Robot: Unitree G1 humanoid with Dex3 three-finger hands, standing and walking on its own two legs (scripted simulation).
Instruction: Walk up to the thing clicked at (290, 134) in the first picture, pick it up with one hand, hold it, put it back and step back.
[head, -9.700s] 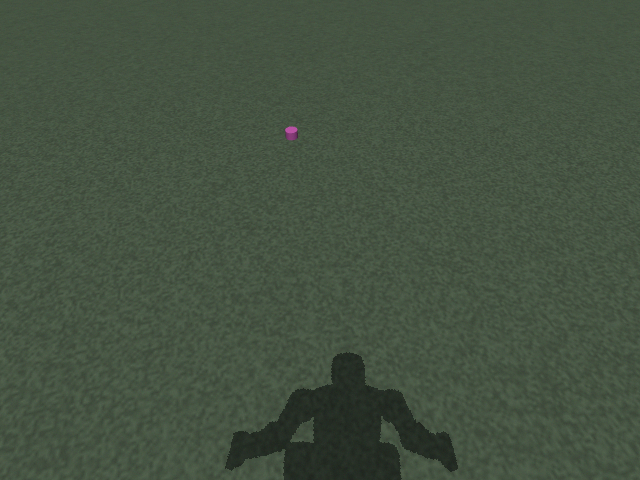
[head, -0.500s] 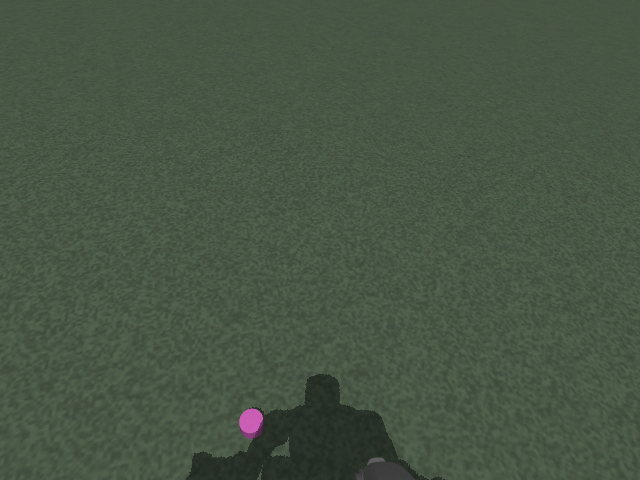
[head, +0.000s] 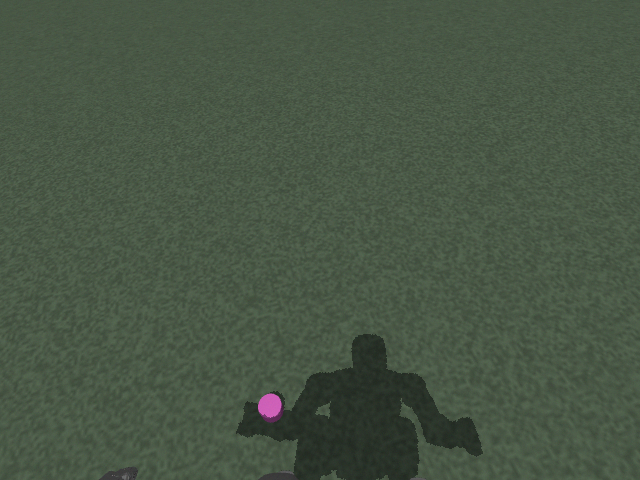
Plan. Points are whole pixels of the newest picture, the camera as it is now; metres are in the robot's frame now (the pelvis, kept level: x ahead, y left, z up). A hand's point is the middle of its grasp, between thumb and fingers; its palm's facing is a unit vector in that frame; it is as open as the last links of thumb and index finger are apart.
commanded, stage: walk up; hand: left
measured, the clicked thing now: (271, 408) +0.43 +0.23 -0.73
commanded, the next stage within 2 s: stand in 1.36 s
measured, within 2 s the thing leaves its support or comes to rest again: neither
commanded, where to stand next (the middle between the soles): +0.03 +0.03 m, yaw +0 degrees
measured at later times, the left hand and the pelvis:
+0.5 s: hand out of the picture +0.01 +0.29 -0.14, palm faces -0.07 -0.92 -0.38, open 7.4 cm; pelvis -0.02 +0.02 +0.01, yaw -4 degrees
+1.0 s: hand out of the picture +0.07 +0.31 -0.15, palm faces -0.09 -0.92 -0.38, open 7.4 cm; pelvis -0.01 +0.03 +0.00, yaw -5 degrees
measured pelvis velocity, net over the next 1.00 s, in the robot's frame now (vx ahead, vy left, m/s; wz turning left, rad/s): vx -0.01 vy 0.03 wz -0.09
